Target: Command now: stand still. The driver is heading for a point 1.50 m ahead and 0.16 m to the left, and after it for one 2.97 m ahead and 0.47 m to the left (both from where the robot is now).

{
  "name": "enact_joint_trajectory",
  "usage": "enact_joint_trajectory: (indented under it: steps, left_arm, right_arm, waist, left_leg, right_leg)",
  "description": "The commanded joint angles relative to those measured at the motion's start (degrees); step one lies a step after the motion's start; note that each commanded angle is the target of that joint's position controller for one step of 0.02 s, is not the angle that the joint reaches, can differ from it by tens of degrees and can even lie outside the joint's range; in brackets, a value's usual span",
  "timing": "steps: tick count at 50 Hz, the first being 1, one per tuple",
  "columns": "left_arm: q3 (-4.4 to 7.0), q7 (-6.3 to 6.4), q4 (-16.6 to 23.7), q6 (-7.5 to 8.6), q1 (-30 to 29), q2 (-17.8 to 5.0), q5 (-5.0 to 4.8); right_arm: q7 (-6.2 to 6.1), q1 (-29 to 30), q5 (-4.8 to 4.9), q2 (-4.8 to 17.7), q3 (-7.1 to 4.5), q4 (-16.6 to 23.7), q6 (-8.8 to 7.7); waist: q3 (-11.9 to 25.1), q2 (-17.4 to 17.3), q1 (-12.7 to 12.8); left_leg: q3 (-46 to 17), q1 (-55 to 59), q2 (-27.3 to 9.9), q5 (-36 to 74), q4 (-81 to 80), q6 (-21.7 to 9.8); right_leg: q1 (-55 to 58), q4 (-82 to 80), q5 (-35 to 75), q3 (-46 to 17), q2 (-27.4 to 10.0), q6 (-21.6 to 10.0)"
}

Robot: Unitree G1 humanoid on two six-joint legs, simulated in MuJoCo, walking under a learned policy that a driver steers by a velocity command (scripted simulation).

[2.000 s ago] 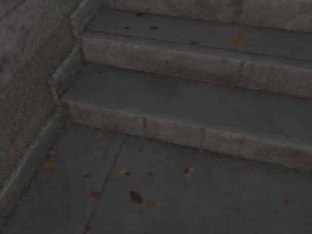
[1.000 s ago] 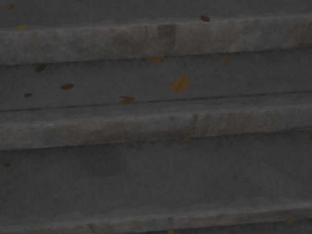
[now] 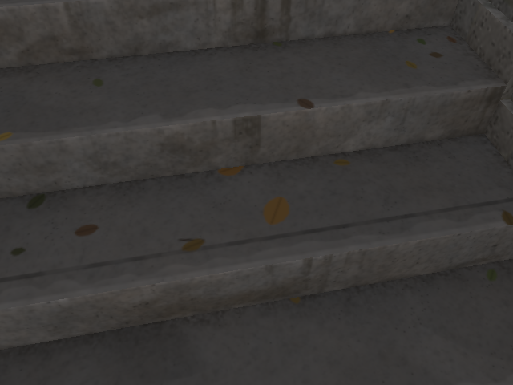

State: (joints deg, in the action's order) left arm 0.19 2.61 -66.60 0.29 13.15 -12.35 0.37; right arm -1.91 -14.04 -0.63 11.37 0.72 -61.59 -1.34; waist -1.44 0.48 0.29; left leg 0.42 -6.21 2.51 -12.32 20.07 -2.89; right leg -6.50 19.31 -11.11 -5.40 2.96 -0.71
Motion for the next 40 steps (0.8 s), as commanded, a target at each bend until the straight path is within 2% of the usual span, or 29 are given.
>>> enact_joint_trajectory:
  steps: [1, 15, 40]
  left_arm:
    - [0.55, 0.30, 0.23, 0.20, 2.30, -5.06, 0.00]
    - [0.11, 0.59, -1.33, 0.27, 4.06, -3.08, -0.04]
    - [0.04, 0.88, -1.61, 0.32, 6.52, -1.35, -0.02]
  right_arm:
    - [-0.21, -1.93, 0.00, 5.32, -0.76, 0.74, -0.29]
    - [-0.49, -3.69, 0.10, 4.07, -0.56, -1.32, -0.32]
    - [-0.75, -6.00, 0.07, 2.38, -0.68, -2.43, -0.49]
  waist:
    - [-1.23, -1.14, -0.04]
    - [-2.13, -0.85, -0.19]
    - [-2.55, -0.61, -0.30]
  left_leg:
    - [-6.85, -0.08, -7.97, 8.41, -3.35, -0.53]
    - [-7.01, -0.41, -7.58, 8.02, -3.31, -0.81]
    - [-6.99, -0.13, -7.42, 9.54, -3.00, -1.15]
  right_leg:
    - [-2.77, -2.01, 6.86, -4.26, -6.04, -1.29]
    - [-3.49, -1.59, 6.44, -3.79, -6.19, -1.14]
    - [-3.91, -0.74, 6.32, -3.21, -6.32, -0.91]
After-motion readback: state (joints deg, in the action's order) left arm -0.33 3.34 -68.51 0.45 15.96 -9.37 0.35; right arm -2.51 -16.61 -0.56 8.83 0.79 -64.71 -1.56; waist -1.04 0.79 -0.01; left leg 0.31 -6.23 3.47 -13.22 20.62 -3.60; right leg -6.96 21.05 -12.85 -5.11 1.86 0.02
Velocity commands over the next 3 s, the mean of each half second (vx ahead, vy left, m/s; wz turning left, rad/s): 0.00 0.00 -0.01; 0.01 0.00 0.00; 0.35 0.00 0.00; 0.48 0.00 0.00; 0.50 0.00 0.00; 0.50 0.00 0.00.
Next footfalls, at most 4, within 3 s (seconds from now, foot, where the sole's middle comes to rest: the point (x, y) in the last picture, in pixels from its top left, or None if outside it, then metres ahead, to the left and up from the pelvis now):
1.76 left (221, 384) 0.47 0.10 -0.62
2.34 right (283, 212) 0.83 -0.04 -0.45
2.86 left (212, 84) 1.13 0.15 -0.28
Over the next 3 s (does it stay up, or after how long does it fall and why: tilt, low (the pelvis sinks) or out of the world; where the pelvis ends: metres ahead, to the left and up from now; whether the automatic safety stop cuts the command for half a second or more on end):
stays up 1.03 0.08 0.42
